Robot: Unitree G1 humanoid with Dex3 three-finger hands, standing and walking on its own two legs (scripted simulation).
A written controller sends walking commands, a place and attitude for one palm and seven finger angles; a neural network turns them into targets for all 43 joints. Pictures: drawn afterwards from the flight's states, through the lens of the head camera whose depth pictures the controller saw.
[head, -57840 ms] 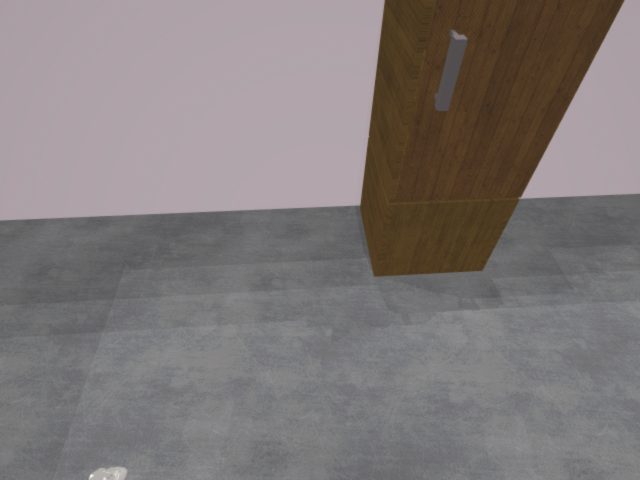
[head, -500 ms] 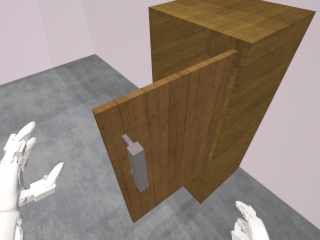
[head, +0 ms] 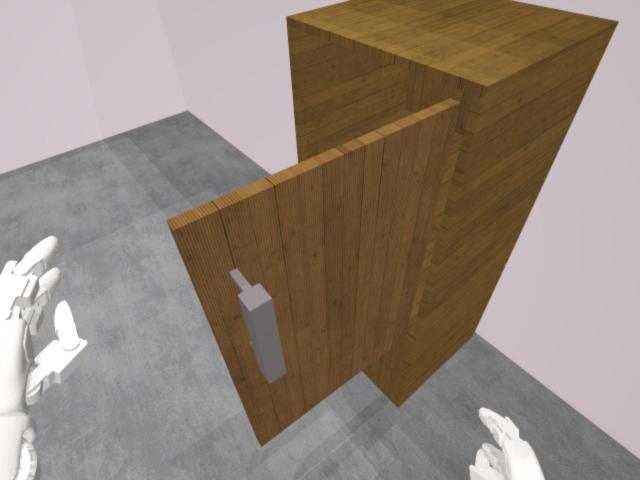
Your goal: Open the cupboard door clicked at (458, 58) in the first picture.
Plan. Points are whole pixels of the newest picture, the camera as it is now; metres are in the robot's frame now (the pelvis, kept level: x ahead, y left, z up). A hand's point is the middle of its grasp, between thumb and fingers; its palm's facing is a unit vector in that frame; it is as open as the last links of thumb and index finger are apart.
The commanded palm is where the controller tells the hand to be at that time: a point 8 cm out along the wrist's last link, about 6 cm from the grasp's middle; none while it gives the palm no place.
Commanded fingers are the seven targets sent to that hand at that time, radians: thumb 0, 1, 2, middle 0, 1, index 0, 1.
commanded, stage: step back with the hand held close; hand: left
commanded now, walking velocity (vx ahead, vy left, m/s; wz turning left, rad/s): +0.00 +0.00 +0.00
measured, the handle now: (256, 326) +0.27 +0.12 +0.07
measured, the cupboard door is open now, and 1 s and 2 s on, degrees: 87 87 87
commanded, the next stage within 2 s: stop stepping back and stand still in 1.26 s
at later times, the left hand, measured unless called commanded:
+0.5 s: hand (47, 378) +0.15 +0.28 +0.15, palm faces +0.35 -0.79 -0.51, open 7.4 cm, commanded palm +0.10 +0.32 +0.17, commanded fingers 0.00 0.90 0.90 -0.20 -0.30 -0.20 -0.30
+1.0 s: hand out of the picture +0.07 +0.29 +0.15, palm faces +0.45 -0.78 -0.44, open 7.4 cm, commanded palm +0.00 +0.34 +0.17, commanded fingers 0.00 0.90 0.90 -0.20 -0.30 -0.20 -0.30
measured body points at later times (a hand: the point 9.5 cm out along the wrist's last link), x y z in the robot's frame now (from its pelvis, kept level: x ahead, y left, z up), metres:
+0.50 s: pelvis -0.05 +0.02 +0.00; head -0.03 +0.01 +0.45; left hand +0.13 +0.32 +0.17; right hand +0.13 -0.23 -0.09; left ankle -0.02 +0.12 -0.74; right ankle -0.03 -0.11 -0.74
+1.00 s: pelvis -0.13 +0.03 -0.02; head -0.11 +0.05 +0.43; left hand +0.04 +0.33 +0.18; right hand +0.04 -0.21 -0.10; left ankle -0.06 +0.13 -0.75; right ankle -0.04 -0.11 -0.74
